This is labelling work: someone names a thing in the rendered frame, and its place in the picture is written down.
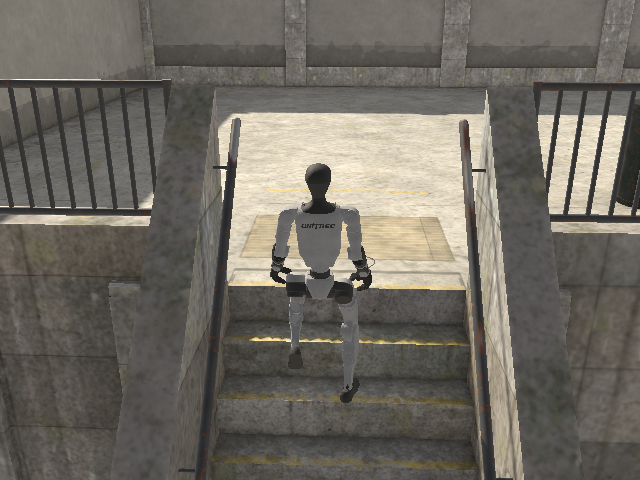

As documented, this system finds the left robot hand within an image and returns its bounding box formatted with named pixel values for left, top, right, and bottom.
left=270, top=267, right=292, bottom=284

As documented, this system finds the right robot upper arm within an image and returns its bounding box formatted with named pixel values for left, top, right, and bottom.
left=340, top=206, right=363, bottom=261

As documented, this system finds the robot left forearm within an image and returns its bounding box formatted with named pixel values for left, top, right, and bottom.
left=271, top=243, right=286, bottom=272

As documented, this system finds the right robot hand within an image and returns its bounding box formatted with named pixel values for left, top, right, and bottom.
left=349, top=270, right=372, bottom=291

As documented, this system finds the left robot upper arm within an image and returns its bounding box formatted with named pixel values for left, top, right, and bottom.
left=274, top=205, right=298, bottom=258

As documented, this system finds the robot right thigh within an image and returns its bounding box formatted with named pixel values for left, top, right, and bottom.
left=333, top=278, right=358, bottom=340

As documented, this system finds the left robot shin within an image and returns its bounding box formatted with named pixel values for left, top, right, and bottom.
left=289, top=297, right=303, bottom=347

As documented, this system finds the robot right forearm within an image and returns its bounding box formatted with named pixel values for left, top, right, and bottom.
left=352, top=246, right=370, bottom=277

